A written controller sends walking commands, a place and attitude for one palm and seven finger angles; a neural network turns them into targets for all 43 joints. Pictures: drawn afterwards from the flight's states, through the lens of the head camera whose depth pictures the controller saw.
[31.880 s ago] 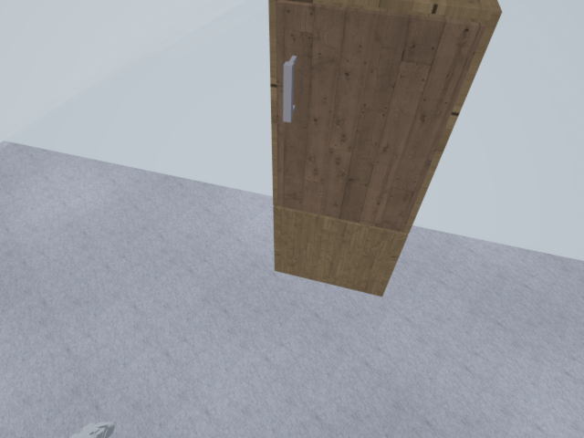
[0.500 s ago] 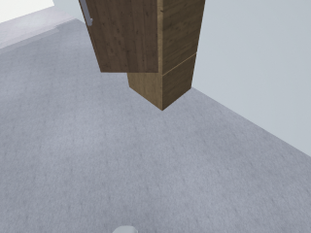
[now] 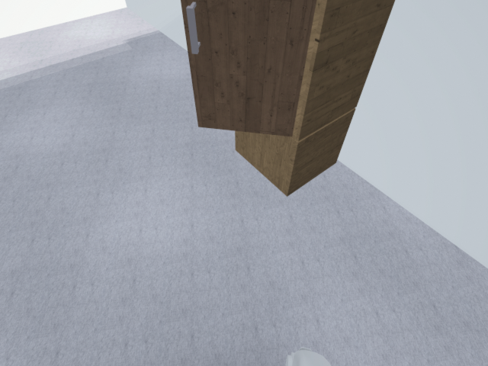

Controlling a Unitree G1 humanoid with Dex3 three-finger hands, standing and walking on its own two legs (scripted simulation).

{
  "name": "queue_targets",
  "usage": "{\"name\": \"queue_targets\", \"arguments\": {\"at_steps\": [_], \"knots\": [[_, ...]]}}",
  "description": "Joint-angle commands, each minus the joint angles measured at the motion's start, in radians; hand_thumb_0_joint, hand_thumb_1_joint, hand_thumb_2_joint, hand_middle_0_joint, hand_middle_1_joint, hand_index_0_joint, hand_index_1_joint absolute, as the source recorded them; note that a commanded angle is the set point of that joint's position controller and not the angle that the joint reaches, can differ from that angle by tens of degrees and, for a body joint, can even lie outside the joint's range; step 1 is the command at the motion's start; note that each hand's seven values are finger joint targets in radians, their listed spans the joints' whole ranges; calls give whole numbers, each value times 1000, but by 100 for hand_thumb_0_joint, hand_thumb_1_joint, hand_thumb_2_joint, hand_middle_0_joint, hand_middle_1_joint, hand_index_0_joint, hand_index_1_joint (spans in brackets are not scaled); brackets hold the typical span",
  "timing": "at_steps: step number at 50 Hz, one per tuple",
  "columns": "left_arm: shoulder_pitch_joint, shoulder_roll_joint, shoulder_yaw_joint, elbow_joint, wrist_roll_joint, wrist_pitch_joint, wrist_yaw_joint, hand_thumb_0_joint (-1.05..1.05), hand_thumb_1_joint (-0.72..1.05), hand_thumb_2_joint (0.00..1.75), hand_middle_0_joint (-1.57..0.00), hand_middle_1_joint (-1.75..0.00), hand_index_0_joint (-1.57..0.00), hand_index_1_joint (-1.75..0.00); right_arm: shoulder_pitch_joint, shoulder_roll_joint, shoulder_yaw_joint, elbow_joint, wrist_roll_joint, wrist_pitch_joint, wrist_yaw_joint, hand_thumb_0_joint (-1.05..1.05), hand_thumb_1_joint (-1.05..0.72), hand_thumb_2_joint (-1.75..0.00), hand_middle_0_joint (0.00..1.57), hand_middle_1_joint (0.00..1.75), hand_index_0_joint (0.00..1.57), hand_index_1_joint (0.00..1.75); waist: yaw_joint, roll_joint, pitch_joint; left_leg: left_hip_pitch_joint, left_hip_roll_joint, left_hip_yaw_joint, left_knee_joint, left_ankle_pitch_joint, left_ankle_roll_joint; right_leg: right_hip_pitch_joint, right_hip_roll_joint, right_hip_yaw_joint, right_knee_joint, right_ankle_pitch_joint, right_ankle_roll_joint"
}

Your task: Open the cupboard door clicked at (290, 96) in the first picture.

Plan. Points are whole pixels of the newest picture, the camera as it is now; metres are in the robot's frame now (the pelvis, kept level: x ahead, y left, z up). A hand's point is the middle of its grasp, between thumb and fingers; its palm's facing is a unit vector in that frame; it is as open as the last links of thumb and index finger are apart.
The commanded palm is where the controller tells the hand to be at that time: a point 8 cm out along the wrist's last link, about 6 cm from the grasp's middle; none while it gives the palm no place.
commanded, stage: take the last steps up to it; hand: left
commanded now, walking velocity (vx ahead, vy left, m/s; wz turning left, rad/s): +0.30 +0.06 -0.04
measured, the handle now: (194, 28) +1.03 +0.23 +0.07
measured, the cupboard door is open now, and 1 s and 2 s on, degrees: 43 43 43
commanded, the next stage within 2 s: come to a stop and stand still in 0.94 s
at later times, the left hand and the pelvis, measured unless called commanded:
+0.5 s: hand (171, 323) +0.22 +0.16 -0.16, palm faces +0.08 -0.97 -0.22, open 7.1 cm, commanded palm none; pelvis +0.19 -0.02 +0.01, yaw +1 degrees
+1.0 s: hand (161, 225) +0.45 +0.24 -0.17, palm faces +0.00 -0.98 -0.21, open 7.3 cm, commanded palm none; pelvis +0.38 +0.06 +0.00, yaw -2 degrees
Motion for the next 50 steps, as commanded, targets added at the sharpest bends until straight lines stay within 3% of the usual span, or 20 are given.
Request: {"name": "queue_targets", "arguments": {"at_steps": [1,5,7,8,9,10,11,13,14,17,23,29,31,32,33,34,35,38,42,50], "knots": [[-110,31,4,-103,-4,-28,0,0,90,90,-20,-30,-20,-30,128,-131,-23,7,-1,-17,-5,0,-90,-90,20,30,20,30,-37,87,71,21,311,-167,-126,351,132,-41,-2,6,-168,30,-13],[-157,27,6,-127,-5,-29,-1,0,90,90,-20,-30,-20,-30,158,-128,-18,42,-6,-14,-7,0,-90,-90,20,30,20,30,-38,104,105,-21,304,-141,-83,391,112,79,38,-23,-266,20,-37],[-51,45,15,-103,-3,-37,-1,0,90,90,-20,-30,-20,-30,143,-136,-17,53,-3,-13,-8,0,-90,-90,20,30,20,30,20,68,59,-53,273,-113,58,520,87,264,86,-55,-352,24,-58],[84,69,26,-62,-2,-48,3,0,90,90,-20,-30,-20,-30,128,-138,-17,52,5,-15,-8,0,-90,-90,20,30,20,30,82,27,-9,-115,224,-85,231,560,52,466,91,-38,-425,70,-77],[250,149,48,-16,3,-62,14,0,90,90,-20,-30,-20,-30,125,-119,-19,36,19,-20,-2,0,-90,-90,20,30,20,30,139,-86,-118,-311,135,-20,497,373,2,737,-87,197,-480,63,-151],[334,233,66,11,-6,-60,22,0,90,90,-20,-30,-20,-30,154,-86,-19,9,25,-23,-3,0,-90,-90,20,30,20,30,128,-263,-199,-523,4,-8,839,-291,-43,875,-361,601,-640,150,-283],[273,209,64,-3,-20,-59,31,0,90,90,-20,-30,-20,-30,97,-117,-30,7,22,-9,-1,0,-90,-90,20,30,20,30,113,-211,-156,-547,64,-135,989,-284,-36,731,-380,636,-721,17,-275],[99,99,32,-46,-18,-62,36,0,90,90,-20,-30,-20,-30,5,-62,-29,-4,9,6,7,0,-90,-90,20,30,20,30,39,-40,41,-558,153,-175,958,-71,-46,423,-281,396,-781,-55,-195],[72,60,17,-49,-16,-72,34,0,90,90,-20,-30,-20,-30,30,-35,-23,9,4,17,12,0,-90,-90,20,30,20,30,8,-66,50,-511,166,-163,907,-15,-58,350,-233,282,-799,19,-160],[91,37,12,-22,-11,-93,34,0,90,90,-20,-30,-20,-30,89,-9,-23,36,-1,34,20,0,-90,-90,20,30,20,30,-26,-55,-12,-456,171,-116,761,20,-90,352,-178,144,-805,160,-148],[137,71,18,17,-8,-104,24,0,90,90,-20,-30,-20,-30,-70,-13,-26,-37,2,31,39,0,-90,-90,20,30,20,30,3,-88,7,-527,162,-63,505,77,-113,478,-168,69,-783,334,-158],[171,120,20,60,-1,-89,28,0,90,90,-20,-30,-20,-30,-225,-52,-26,-99,5,15,53,0,-90,-90,20,30,20,30,27,-137,51,-455,123,-32,325,40,-86,512,-202,77,-741,319,-145],[175,129,23,70,-1,-82,30,0,90,90,-20,-30,-20,-30,-211,-68,-28,-95,4,10,51,0,-90,-90,20,30,20,30,6,-102,49,-340,101,-13,248,46,-73,473,-199,75,-688,313,-132],[147,133,26,64,-5,-80,31,0,90,90,-20,-30,-20,-30,-131,-85,-31,-74,0,2,44,0,-90,-90,20,30,20,30,-44,-76,18,-211,71,11,166,73,-64,439,-166,31,-593,376,-113],[149,112,22,60,-7,-78,29,0,90,90,-20,-30,-20,-30,-12,-129,-40,-35,-5,-6,33,0,-90,-90,20,30,20,30,-89,5,-56,-11,87,-2,113,90,-46,373,-116,-4,-405,396,-90],[190,67,14,41,-14,-74,22,0,90,90,-20,-30,-20,-30,110,-233,-65,-11,-19,-13,19,0,-90,-90,20,30,20,30,-125,204,-173,217,301,-248,123,177,34,174,0,-78,-149,108,-45],[161,35,2,5,-16,-78,19,0,90,90,-20,-30,-20,-30,199,-293,-77,0,-14,-2,5,0,-90,-90,20,30,20,30,-143,296,-213,304,461,-458,50,325,137,2,86,-64,117,-332,-34],[52,33,5,-13,-10,-64,20,0,90,90,-20,-30,-20,-30,33,-189,-48,-50,-4,-6,-7,0,-90,-90,20,30,20,30,-79,161,-50,-15,436,-362,-54,147,140,-73,-7,77,323,-182,-45],[122,-10,2,8,-2,-36,11,0,90,90,-20,-30,-20,-30,-15,-132,-24,-50,-2,-26,-10,0,-90,-90,20,30,20,30,-5,121,-26,-118,353,-167,-99,294,104,28,-19,52,136,-89,-23],[10,8,-3,-45,0,-26,9,0,90,90,-20,-30,-20,-30,20,-144,-27,-14,-6,-4,-3,0,-90,-90,20,30,20,30,-10,131,16,-145,325,-106,-56,250,99,204,37,-17,-275,-16,-22]]}}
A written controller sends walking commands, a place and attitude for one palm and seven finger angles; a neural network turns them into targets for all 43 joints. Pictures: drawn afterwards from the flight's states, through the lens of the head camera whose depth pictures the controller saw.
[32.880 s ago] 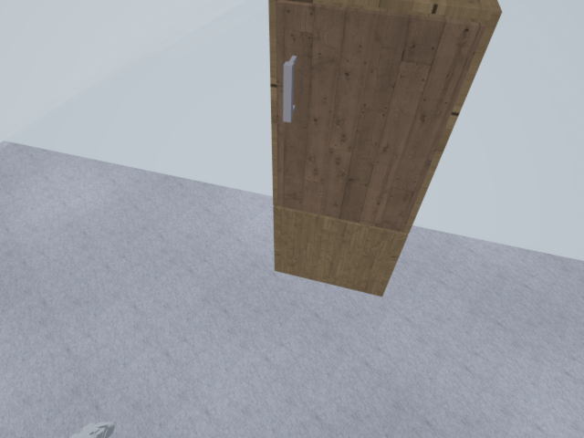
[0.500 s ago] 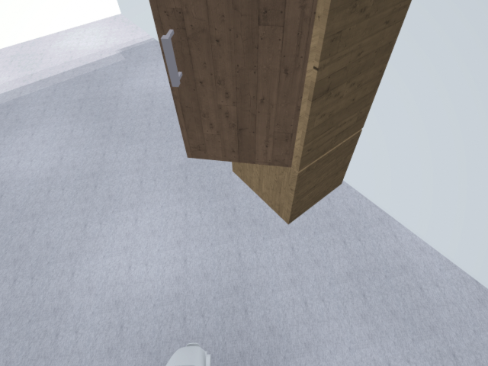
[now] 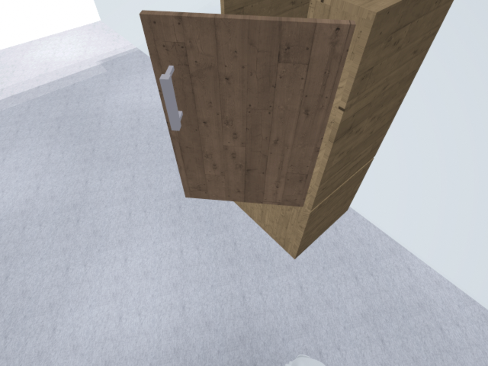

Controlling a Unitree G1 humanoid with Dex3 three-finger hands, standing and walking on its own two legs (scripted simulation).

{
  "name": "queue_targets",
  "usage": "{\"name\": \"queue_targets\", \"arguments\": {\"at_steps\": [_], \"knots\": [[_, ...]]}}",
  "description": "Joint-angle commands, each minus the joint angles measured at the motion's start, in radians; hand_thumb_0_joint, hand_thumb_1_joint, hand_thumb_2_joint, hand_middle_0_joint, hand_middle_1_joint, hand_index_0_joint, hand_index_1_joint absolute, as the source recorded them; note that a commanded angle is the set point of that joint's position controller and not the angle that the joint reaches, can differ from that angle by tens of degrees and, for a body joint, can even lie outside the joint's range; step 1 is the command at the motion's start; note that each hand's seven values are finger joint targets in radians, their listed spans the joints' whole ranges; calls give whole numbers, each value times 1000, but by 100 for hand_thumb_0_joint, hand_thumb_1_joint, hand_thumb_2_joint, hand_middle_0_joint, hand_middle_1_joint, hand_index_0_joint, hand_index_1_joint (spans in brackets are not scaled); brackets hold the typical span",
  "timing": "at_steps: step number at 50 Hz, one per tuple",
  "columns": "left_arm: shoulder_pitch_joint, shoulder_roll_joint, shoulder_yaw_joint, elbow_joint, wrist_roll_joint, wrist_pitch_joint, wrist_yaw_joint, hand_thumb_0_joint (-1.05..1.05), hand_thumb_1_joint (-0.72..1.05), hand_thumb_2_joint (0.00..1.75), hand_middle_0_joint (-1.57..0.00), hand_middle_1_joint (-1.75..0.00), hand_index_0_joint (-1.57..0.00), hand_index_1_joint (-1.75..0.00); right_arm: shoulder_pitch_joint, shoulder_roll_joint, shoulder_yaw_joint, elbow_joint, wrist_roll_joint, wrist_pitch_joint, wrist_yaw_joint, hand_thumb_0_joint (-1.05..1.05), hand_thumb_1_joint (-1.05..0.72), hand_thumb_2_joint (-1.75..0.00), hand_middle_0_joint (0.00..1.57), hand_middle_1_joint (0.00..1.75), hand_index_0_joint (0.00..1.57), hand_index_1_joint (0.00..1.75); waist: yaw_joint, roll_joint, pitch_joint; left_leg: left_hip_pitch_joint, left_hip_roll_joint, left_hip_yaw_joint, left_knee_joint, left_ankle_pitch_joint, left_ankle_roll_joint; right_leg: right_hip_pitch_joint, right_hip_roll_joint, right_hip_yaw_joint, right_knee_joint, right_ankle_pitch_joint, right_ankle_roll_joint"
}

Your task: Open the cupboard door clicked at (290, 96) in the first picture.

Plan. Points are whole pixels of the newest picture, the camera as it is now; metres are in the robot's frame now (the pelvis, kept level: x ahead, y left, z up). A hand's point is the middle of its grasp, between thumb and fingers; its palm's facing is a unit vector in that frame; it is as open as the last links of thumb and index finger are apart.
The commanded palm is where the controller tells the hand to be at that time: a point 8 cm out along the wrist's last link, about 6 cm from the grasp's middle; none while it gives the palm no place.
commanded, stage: come to a stop and stand still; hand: left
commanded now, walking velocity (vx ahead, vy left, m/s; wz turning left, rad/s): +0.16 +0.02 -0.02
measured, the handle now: (173, 99) +0.64 +0.20 +0.07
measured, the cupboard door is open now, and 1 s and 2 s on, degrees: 43 43 43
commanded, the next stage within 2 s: look again from close up in 1.70 s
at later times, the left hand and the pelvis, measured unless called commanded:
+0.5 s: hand (146, 364) +0.15 +0.20 -0.18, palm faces +0.05 -0.98 -0.20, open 7.3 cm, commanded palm none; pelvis +0.08 +0.01 -0.01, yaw +1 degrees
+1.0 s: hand out of the picture +0.09 +0.18 -0.18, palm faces +0.04 -0.98 -0.21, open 7.4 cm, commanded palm none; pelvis +0.05 -0.01 -0.01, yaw +0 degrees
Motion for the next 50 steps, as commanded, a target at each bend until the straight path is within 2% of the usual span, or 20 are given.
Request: {"name": "queue_targets", "arguments": {"at_steps": [1,3,5,6,8,11,15,17,19,20,23,30,31,32,34,38,42,45,46,50], "knots": [[33,21,-4,-47,1,-15,-6,0,90,90,-20,-30,-20,-30,65,-115,-15,-13,3,0,3,0,-90,-90,20,30,20,30,10,94,23,-90,270,-168,-97,210,100,174,32,-21,-161,29,-9],[112,49,-1,-19,1,-25,0,0,90,90,-20,-30,-20,-30,52,-97,-3,-4,10,4,1,0,-90,-90,20,30,20,30,53,31,0,-134,189,-113,48,215,29,347,37,-11,-323,161,-16],[218,174,10,24,-10,-41,22,0,90,90,-20,-30,-20,-30,104,-49,10,-10,27,9,2,0,-90,-90,20,30,20,30,52,-193,-96,-307,29,-38,315,-134,-77,568,-278,314,-402,692,-170],[210,171,3,24,-17,-42,32,0,90,90,-20,-30,-20,-30,84,-50,8,-11,31,32,-5,0,-90,-90,20,30,20,30,54,-201,-108,-243,38,-95,422,-368,-88,485,-336,333,-445,893,-235],[90,154,-2,-5,-8,-32,47,0,90,90,-20,-30,-20,-30,74,-43,6,3,40,51,-13,0,-90,-90,20,30,20,30,19,-234,-108,-248,62,-167,471,-348,-86,441,-291,249,-388,1059,-242],[24,155,5,-24,-9,-10,53,0,90,90,-20,-30,-20,-30,91,-18,2,22,41,74,-10,0,-90,-90,20,30,20,30,-5,-115,-134,-198,39,-130,341,-233,-98,439,-214,122,-360,979,-181],[-6,143,18,-34,-16,13,52,0,90,90,-20,-30,-20,-30,110,-32,-13,22,27,82,-6,0,-90,-90,20,30,20,30,-22,-130,-96,-103,46,-102,103,54,-100,330,-159,86,-292,702,-113],[17,87,13,-68,-22,29,45,0,90,90,-20,-30,-20,-30,96,-105,-26,-15,15,71,-8,0,-90,-90,20,30,20,30,-5,139,-112,-41,239,-286,39,569,-1,200,-26,-4,-191,286,-10],[-15,56,6,-89,-21,50,48,0,90,90,-20,-30,-20,-30,66,-151,-35,-43,5,66,-22,0,-90,-90,20,30,20,30,-26,281,-60,-99,360,-404,-51,702,138,127,77,28,77,-281,10],[-30,61,8,-91,-19,56,46,0,90,90,-20,-30,-20,-30,58,-144,-34,-52,4,64,-33,0,-90,-90,20,30,20,30,-31,252,-49,-117,369,-400,-38,712,162,103,70,91,181,-308,2],[-12,49,9,-81,-19,50,39,0,90,90,-20,-30,-20,-30,12,-151,-37,-74,0,61,-36,0,-90,-90,20,30,20,30,-18,146,-73,6,335,-335,23,785,155,42,76,99,181,-261,10],[81,61,4,-71,-13,35,31,0,90,90,-20,-30,-20,-30,-17,-181,-53,-80,14,67,-24,0,-90,-90,20,30,20,30,-7,159,-141,24,273,-264,77,580,79,260,90,23,-300,7,4],[175,226,-21,-119,3,15,37,0,90,90,-20,-30,-20,-30,-68,-238,-40,-174,18,54,-23,0,-90,-90,20,30,20,30,36,44,-61,-60,177,-264,94,355,15,313,84,48,-453,58,25],[161,157,7,-144,6,18,42,0,90,90,-20,-30,-20,-30,-95,-166,-52,-217,15,40,-16,0,-90,-90,20,30,20,30,30,-182,-88,-165,114,-154,259,123,-32,254,-37,191,-453,289,2],[121,179,7,-203,15,17,46,0,90,90,-20,-30,-20,-30,-77,-79,-41,-244,10,55,-9,0,-90,-90,20,30,20,30,13,-129,-161,-291,10,-142,401,-161,-53,373,-132,282,-379,504,-122],[148,176,13,-224,16,-3,69,0,90,90,-20,-30,-20,-30,-134,-84,-38,-277,17,56,-9,0,-90,-90,20,30,20,30,14,-152,-111,-413,18,-165,491,-189,-33,461,-140,277,-291,884,-178],[111,207,9,-247,3,-1,64,0,90,90,-20,-30,-20,-30,-77,-103,-36,-250,19,49,-2,0,-90,-90,20,30,20,30,-24,-78,-97,-159,10,-144,195,51,-17,317,-73,212,-273,661,-131],[127,174,-3,-233,-4,6,57,0,90,90,-20,-30,-20,-30,-74,-180,-41,-221,12,33,-3,0,-90,-90,20,30,20,30,-8,111,-89,-13,149,-290,128,416,55,177,41,131,-275,221,-36],[136,188,-5,-215,-5,3,56,0,90,90,-20,-30,-20,-30,-106,-206,-40,-222,14,28,-3,0,-90,-90,20,30,20,30,9,198,-75,-48,174,-326,97,435,84,210,53,114,-288,117,-21],[131,186,-14,-159,-3,-4,40,0,90,90,-20,-30,-20,-30,-142,-199,-28,-217,12,28,0,0,-90,-90,20,30,20,30,9,73,-18,-152,132,-310,21,75,44,254,36,147,-395,64,-40]]}}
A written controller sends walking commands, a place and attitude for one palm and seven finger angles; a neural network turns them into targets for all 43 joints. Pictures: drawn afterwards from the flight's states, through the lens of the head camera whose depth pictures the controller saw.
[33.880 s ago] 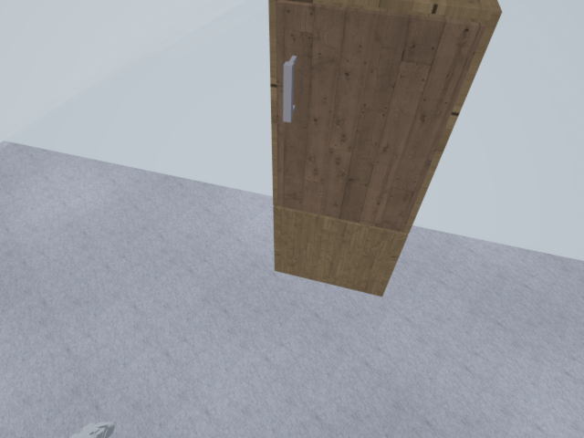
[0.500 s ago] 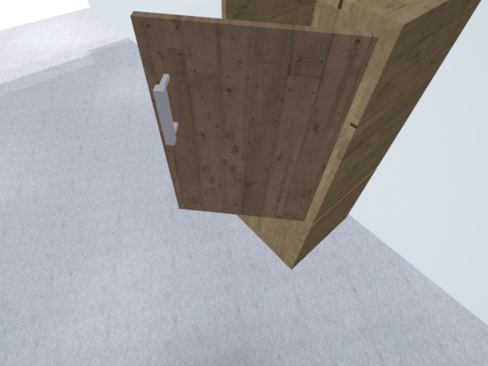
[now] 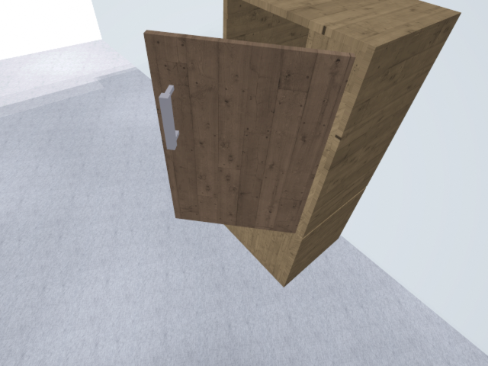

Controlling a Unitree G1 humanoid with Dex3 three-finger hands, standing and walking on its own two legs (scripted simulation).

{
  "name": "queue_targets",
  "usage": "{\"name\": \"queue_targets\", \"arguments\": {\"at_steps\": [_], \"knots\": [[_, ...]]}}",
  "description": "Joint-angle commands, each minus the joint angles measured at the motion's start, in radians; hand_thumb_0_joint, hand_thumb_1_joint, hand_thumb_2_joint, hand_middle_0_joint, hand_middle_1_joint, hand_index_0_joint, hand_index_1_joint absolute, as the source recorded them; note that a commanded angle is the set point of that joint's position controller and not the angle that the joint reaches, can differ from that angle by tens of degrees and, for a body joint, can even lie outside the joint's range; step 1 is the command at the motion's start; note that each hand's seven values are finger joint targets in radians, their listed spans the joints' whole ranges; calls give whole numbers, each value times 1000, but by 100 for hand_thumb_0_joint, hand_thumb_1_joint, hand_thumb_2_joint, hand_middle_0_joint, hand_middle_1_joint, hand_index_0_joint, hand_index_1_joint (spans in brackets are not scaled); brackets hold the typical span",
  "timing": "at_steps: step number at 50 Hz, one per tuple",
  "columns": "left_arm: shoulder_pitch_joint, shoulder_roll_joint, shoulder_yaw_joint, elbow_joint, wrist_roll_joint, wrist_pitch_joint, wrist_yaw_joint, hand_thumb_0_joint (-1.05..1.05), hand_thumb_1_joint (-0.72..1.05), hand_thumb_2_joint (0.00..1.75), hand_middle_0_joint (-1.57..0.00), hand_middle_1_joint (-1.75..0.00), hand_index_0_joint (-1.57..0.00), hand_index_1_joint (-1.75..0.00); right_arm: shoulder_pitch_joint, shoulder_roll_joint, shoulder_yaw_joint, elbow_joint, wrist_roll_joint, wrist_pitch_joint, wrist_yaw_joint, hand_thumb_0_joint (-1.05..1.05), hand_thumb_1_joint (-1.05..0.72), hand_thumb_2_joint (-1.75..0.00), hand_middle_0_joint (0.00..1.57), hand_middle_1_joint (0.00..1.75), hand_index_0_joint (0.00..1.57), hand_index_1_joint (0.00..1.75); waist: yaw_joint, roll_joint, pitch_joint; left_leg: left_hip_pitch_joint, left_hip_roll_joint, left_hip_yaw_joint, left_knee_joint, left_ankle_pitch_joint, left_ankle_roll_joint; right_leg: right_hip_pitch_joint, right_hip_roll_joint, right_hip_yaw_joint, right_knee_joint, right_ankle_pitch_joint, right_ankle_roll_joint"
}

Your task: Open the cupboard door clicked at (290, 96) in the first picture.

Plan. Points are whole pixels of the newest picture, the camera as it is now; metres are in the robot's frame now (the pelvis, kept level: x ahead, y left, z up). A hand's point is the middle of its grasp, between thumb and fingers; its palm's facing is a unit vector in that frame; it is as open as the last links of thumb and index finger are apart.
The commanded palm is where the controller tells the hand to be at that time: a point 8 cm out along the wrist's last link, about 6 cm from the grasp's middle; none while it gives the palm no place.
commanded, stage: come to a stop and stand still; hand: left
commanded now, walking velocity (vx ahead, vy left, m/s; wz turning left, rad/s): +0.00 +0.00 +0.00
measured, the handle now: (171, 118) +0.59 +0.22 +0.08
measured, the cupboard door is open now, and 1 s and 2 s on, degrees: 43 43 43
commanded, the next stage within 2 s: look again from close up in 0.70 s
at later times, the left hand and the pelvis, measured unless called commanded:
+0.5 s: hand out of the picture -0.03 +0.24 -0.16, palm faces -0.01 -0.97 -0.26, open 7.4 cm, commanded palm none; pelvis -0.04 +0.02 +0.01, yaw +0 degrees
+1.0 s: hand out of the picture -0.07 +0.20 -0.17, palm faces +0.01 -0.99 -0.16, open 7.4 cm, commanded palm none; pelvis -0.04 +0.04 +0.01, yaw +0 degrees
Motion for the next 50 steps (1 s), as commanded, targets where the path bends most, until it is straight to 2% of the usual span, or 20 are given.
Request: {"name": "queue_targets", "arguments": {"at_steps": [1,5,6,9,11,14,17,27,34,40,45,47,50], "knots": [[15,160,37,-38,4,-43,4,0,90,90,-20,-30,-20,-30,-14,-180,-34,-60,2,-27,-4,0,-90,-90,20,30,20,30,-14,62,6,17,123,-166,-212,92,29,-36,-104,127,-175,121,-24],[-5,173,34,-20,4,-46,-3,0,90,90,-20,-30,-20,-30,-2,-203,-30,-34,0,-27,2,0,-90,-90,20,30,20,30,-25,55,17,6,114,-180,-278,-70,14,-60,-116,143,-220,17,-29],[-7,177,36,-16,5,-48,-3,0,90,90,-20,-30,-20,-30,5,-201,-30,-28,1,-29,2,0,-90,-90,20,30,20,30,-23,34,19,1,116,-184,-286,-62,17,-47,-119,137,-227,29,-28],[-1,180,33,3,5,-48,-5,0,90,90,-20,-30,-20,-30,9,-218,-27,-9,0,-30,5,0,-90,-90,20,30,20,30,-21,24,27,-8,117,-195,-314,-103,13,-57,-122,141,-239,-4,-26],[-1,184,33,13,6,-48,-5,0,90,90,-20,-30,-20,-30,23,-221,-25,8,1,-32,6,0,-90,-90,20,30,20,30,-20,38,12,-8,120,-199,-328,-110,12,-39,-124,132,-240,0,-25],[13,185,29,32,6,-43,-6,0,90,90,-20,-30,-20,-30,33,-229,-22,30,1,-28,7,0,-90,-90,20,30,20,30,-17,36,45,-39,122,-209,-356,-171,6,-55,-123,133,-244,-40,-22],[28,184,26,51,5,-43,-4,0,90,90,-20,-30,-20,-30,51,-231,-20,53,4,-29,7,0,-90,-90,20,30,20,30,-16,31,26,-30,126,-213,-362,-155,7,-35,-128,131,-242,-15,-22],[82,159,19,106,7,-35,1,0,90,90,-20,-30,-20,-30,90,-220,-19,116,9,-21,5,0,-90,-90,20,30,20,30,-15,41,49,-45,133,-225,-402,-209,1,-37,-121,122,-225,-16,-16],[112,123,12,126,8,-35,6,0,90,90,-20,-30,-20,-30,108,-181,-18,139,12,-15,3,0,-90,-90,20,30,20,30,-21,25,60,-23,122,-210,-390,-186,-8,-71,-125,134,-241,-36,-13],[149,86,8,137,10,-34,10,0,90,90,-20,-30,-20,-30,113,-154,-18,142,14,-13,2,0,-90,-90,20,30,20,30,-19,50,58,-19,125,-210,-401,-195,-12,-70,-115,119,-224,-2,-4],[166,62,4,141,11,-36,14,0,90,90,-20,-30,-20,-30,115,-130,-18,144,17,-13,2,0,-90,-90,20,30,20,30,-20,32,67,-11,126,-205,-399,-171,-12,-76,-116,120,-228,25,0],[166,55,2,142,10,-39,16,0,90,90,-20,-30,-20,-30,116,-121,-16,143,18,-15,1,0,-90,-90,20,30,20,30,-23,21,61,7,124,-199,-388,-124,-12,-75,-120,124,-234,53,-1],[173,47,3,144,10,-41,17,0,90,90,-20,-30,-20,-30,116,-114,-16,148,18,-17,1,0,-90,-90,20,30,20,30,-22,33,49,23,126,-197,-391,-113,-13,-68,-121,119,-233,69,2]]}}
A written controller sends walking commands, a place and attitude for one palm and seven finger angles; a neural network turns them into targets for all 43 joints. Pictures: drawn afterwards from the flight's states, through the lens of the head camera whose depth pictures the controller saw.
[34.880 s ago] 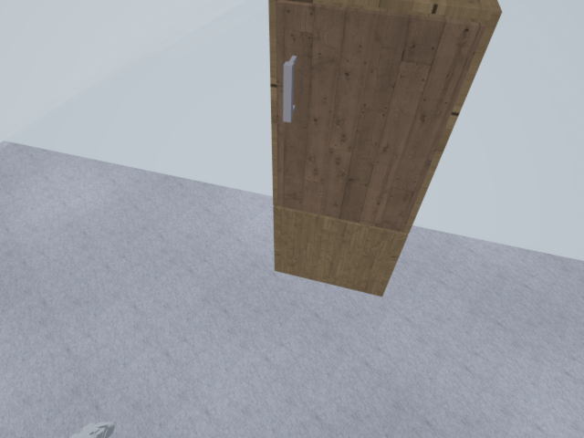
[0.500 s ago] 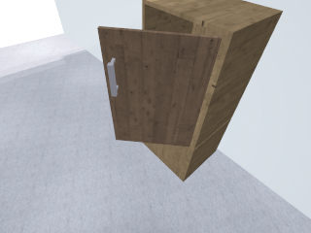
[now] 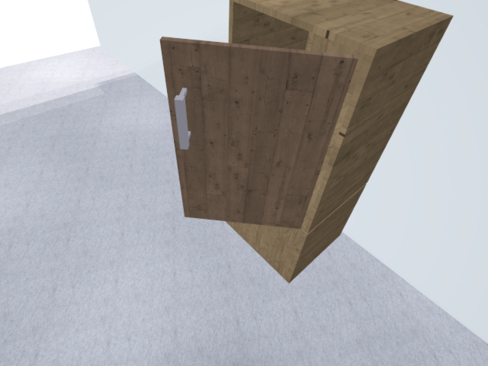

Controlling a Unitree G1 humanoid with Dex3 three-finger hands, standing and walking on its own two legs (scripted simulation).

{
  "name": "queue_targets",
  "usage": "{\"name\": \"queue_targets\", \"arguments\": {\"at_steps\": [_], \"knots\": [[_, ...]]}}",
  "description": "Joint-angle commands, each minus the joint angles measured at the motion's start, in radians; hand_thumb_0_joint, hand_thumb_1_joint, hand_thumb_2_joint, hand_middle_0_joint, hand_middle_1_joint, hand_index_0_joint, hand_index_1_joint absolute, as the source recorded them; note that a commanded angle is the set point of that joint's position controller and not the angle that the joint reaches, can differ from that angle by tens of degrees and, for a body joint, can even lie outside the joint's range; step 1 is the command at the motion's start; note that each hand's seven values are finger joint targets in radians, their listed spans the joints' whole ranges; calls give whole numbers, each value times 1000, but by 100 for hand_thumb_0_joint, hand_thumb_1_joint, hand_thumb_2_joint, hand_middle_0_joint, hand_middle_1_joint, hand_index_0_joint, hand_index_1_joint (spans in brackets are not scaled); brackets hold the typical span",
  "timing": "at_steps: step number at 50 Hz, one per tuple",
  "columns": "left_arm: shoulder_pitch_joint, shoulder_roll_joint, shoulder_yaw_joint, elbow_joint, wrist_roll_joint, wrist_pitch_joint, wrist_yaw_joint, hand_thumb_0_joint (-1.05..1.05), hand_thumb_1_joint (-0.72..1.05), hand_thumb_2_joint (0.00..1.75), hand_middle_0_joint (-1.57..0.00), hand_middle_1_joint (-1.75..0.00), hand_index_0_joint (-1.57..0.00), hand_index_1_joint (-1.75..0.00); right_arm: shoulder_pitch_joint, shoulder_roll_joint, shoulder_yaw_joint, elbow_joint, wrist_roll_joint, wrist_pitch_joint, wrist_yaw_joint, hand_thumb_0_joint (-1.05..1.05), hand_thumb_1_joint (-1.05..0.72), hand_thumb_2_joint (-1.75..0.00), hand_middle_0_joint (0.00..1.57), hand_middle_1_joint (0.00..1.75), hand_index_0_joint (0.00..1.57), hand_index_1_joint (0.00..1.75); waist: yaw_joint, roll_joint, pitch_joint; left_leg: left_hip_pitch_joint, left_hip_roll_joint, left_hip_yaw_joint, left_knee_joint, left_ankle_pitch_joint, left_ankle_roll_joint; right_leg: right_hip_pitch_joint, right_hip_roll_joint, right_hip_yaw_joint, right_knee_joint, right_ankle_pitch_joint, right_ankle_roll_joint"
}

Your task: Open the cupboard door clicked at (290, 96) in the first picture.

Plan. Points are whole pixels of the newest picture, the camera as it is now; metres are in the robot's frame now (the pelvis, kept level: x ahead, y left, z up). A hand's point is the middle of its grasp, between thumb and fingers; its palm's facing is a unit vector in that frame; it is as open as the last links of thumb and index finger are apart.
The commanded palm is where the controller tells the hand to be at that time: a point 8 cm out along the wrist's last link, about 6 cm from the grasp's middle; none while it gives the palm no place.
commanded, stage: look again from close up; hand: left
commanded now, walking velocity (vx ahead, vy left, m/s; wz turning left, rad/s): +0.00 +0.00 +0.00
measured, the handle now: (184, 119) +0.62 +0.19 +0.07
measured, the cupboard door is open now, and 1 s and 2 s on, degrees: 43 43 43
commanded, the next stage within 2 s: shuffle to correct the standing spot in 0.26 s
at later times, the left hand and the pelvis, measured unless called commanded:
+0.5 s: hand out of the picture -0.03 +0.16 -0.18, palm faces +0.03 -0.99 -0.16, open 7.4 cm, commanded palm none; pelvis +0.01 +0.00 +0.00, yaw +0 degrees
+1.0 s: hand out of the picture +0.08 +0.18 -0.19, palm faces +0.01 -0.99 -0.11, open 7.4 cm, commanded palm none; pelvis +0.08 +0.03 +0.00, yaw -2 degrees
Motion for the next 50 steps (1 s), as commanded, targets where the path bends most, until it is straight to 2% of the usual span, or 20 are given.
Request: {"name": "queue_targets", "arguments": {"at_steps": [1,18,21,24,27,29,31,34,35,37,38,39,40,41,42,43,45,46,47,50], "knots": [[85,94,22,-26,1,-16,14,0,90,90,-20,-30,-20,-30,37,-137,-27,-38,5,-16,-7,0,-90,-90,20,30,20,30,-4,20,85,-13,179,-230,-166,-285,-52,-58,-70,87,-81,-74,-45],[114,67,24,-12,1,-9,15,0,90,90,-20,-30,-20,-30,61,-115,-26,-24,5,-14,-11,0,-90,-90,20,30,20,30,2,32,102,-25,181,-239,-209,-328,-59,-39,-62,69,-65,-65,-38],[143,47,24,0,3,-8,12,0,90,90,-20,-30,-20,-30,89,-102,-23,-13,1,-10,-10,0,-90,-90,20,30,20,30,3,25,74,-13,174,-228,-198,-403,-57,-29,-51,61,-63,-147,-41],[167,40,36,-1,7,1,4,0,90,90,-20,-30,-20,-30,87,-103,-28,-20,-6,-1,-10,0,-90,-90,20,30,20,30,12,26,141,-81,167,-221,-194,-523,-51,-68,-39,67,-50,-279,-53],[182,34,44,-5,4,0,-3,0,90,90,-20,-30,-20,-30,97,-89,-28,-28,-6,-5,-13,0,-90,-90,20,30,20,30,13,6,152,-90,154,-191,-148,-498,-49,-78,-48,89,-50,-295,-74],[194,35,51,-8,2,-1,-7,0,90,90,-20,-30,-20,-30,101,-82,-28,-38,-6,-8,-15,0,-90,-90,20,30,20,30,13,-4,143,-86,139,-175,-101,-485,-50,-90,-58,118,-56,-335,-90],[203,42,58,-11,1,-5,-8,0,90,90,-20,-30,-20,-30,106,-67,-29,-46,-6,-10,-14,0,-90,-90,20,30,20,30,17,-62,147,-111,114,-137,-6,-451,-50,-90,-89,168,-92,-384,-111],[191,69,73,-17,-8,-16,-2,0,90,90,-20,-30,-20,-30,112,-22,-21,-65,-7,-22,-11,0,-90,-90,20,30,20,30,3,-160,143,-166,60,-40,253,-286,-65,-72,-205,340,-186,-486,-180],[166,73,77,-25,-9,-22,2,0,90,90,-20,-30,-20,-30,120,-14,-21,-69,-7,-29,-9,0,-90,-90,20,30,20,30,-12,-160,135,-141,72,-34,302,-252,-64,-99,-236,360,-195,-460,-195],[115,71,77,-43,-6,-24,1,0,90,90,-20,-30,-20,-30,159,-3,-21,-66,-4,-36,-6,0,-90,-90,20,30,20,30,-45,-93,137,-30,91,-38,220,-275,-63,-205,-212,293,-138,-438,-179],[85,52,74,-52,-5,-19,-3,0,90,90,-20,-30,-20,-30,209,-9,-21,-51,-4,-40,-9,0,-90,-90,20,30,20,30,-65,-42,159,48,98,-62,134,-302,-58,-279,-141,214,-47,-412,-151],[65,14,68,-62,-4,-13,-7,0,90,90,-20,-30,-20,-30,275,-43,-29,-28,-8,-45,-15,0,-90,-90,20,30,20,30,-82,119,190,127,189,-218,-18,-410,-30,-392,-48,122,141,-367,-110],[49,-15,61,-81,-3,-10,-8,0,90,90,-20,-30,-20,-30,365,-108,-44,-6,-18,-49,-23,0,-90,-90,20,30,20,30,-102,314,180,180,382,-510,-240,-574,0,-478,49,-36,431,-316,-59],[6,19,64,-94,7,-8,-6,0,90,90,-20,-30,-20,-30,371,-110,-38,0,-14,-50,-33,0,-90,-90,20,30,20,30,-93,235,230,144,447,-603,-313,-548,15,-515,-6,25,593,-273,-62],[1,21,67,-83,6,-11,-6,0,90,90,-20,-30,-20,-30,324,-74,-24,-10,-10,-53,-34,0,-90,-90,20,30,20,30,-59,66,245,88,436,-541,-294,-394,8,-511,-50,61,650,-189,-58],[22,0,63,-64,3,-13,-7,0,90,90,-20,-30,-20,-30,280,-46,-10,-23,-5,-61,-35,0,-90,-90,20,30,20,30,-29,10,219,54,402,-428,-265,-194,-19,-452,-73,71,640,-130,-43],[71,-31,57,-31,-5,-2,-2,0,90,90,-20,-30,-20,-30,241,-19,8,-19,0,-79,-47,0,-90,-90,20,30,20,30,4,48,109,82,326,-242,-195,251,-47,-325,-62,67,580,-65,-13],[77,-35,55,-23,-10,3,1,0,90,90,-20,-30,-20,-30,230,-9,14,-13,3,-84,-55,0,-90,-90,20,30,20,30,18,79,78,109,303,-187,-153,499,-59,-288,-54,57,545,-59,-5],[80,-34,55,-17,-13,12,7,0,90,90,-20,-30,-20,-30,235,-14,16,-6,3,-84,-61,0,-90,-90,20,30,20,30,19,85,45,137,299,-154,-123,660,-73,-257,-40,51,529,-59,-1],[47,-21,63,-30,-12,34,18,0,90,90,-20,-30,-20,-30,243,-25,5,12,4,-63,-70,0,-90,-90,20,30,20,30,11,119,33,174,295,-117,-74,797,-100,-255,-13,33,527,-66,7]]}}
